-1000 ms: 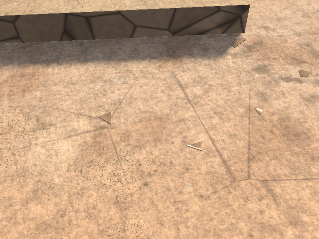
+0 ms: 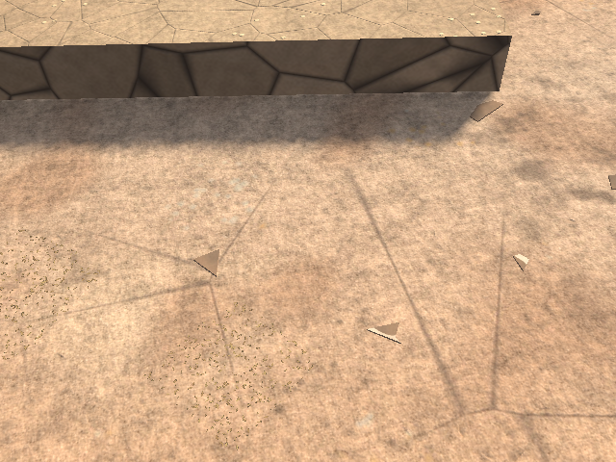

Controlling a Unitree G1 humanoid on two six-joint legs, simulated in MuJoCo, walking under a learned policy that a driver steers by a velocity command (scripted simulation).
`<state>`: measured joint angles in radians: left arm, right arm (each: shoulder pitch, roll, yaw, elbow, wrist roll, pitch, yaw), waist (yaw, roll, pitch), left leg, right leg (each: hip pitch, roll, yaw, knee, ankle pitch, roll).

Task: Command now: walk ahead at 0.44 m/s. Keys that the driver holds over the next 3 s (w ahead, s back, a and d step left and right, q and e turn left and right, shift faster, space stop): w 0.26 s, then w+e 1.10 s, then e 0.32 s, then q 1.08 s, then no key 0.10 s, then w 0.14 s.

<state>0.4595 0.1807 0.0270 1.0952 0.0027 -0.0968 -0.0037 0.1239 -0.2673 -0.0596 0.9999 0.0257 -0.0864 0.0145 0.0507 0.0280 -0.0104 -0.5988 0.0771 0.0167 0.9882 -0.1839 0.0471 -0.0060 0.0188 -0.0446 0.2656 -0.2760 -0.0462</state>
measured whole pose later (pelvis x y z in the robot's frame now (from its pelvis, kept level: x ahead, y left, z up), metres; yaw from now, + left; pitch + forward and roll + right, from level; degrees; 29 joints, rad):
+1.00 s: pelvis +0.56 -0.04 -0.01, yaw -21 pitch +1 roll +0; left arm 0.26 0.26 0.08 0.81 -0.01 -0.07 -0.03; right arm 0.13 -0.28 -0.06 0.85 0.01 -0.12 0.00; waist 0.02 0.01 0.05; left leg -0.54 0.09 -0.06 1.13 -0.33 0.00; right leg -0.28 0.11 0.01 0.41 -0.15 -0.12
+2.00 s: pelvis +0.92 -0.21 -0.01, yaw -44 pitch +1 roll +0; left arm 0.09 0.21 0.03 0.67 0.03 0.00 0.01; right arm 0.15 -0.29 -0.04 0.86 0.02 0.04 -0.02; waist -0.02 0.03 0.05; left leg -0.43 0.08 -0.01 0.91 -0.48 -0.08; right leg -0.36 0.00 -0.09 0.49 -0.16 -0.05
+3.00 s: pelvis +0.96 -0.21 +0.00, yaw -12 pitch +2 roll +0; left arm 0.19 0.27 0.06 0.79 -0.01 -0.01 0.02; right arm 0.20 -0.31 -0.06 0.68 0.02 0.04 -0.01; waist 0.03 0.02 0.03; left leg -0.37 0.01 -0.04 0.77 -0.44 -0.06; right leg -0.20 -0.03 -0.01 0.42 -0.25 -0.01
